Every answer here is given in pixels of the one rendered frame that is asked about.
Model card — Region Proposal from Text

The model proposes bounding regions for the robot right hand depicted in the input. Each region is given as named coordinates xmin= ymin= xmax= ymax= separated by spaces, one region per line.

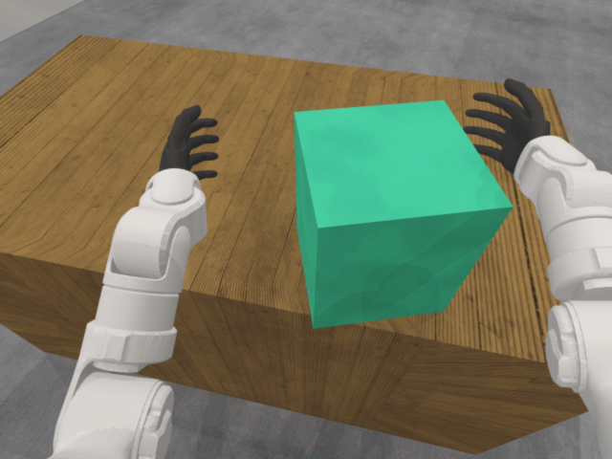
xmin=463 ymin=78 xmax=550 ymax=174

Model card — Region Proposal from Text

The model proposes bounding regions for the robot left upper arm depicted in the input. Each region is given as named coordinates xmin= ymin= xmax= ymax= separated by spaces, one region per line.
xmin=48 ymin=372 xmax=174 ymax=459

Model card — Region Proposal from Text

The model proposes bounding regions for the left robot forearm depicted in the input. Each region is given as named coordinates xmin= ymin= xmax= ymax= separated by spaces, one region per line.
xmin=54 ymin=168 xmax=208 ymax=452

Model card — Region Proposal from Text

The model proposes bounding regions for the carton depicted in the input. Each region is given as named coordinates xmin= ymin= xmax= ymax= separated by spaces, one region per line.
xmin=295 ymin=100 xmax=513 ymax=329

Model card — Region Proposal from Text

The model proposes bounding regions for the robot right upper arm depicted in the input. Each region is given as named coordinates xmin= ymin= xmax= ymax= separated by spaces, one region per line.
xmin=545 ymin=300 xmax=612 ymax=459

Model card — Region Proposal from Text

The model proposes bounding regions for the robot left hand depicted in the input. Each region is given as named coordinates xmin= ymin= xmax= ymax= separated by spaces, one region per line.
xmin=159 ymin=105 xmax=219 ymax=181

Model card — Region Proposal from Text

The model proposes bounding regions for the right robot forearm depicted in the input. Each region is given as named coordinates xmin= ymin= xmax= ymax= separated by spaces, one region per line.
xmin=514 ymin=136 xmax=612 ymax=302

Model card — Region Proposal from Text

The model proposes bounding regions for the pedestal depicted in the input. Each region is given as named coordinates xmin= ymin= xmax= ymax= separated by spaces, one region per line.
xmin=0 ymin=34 xmax=588 ymax=455

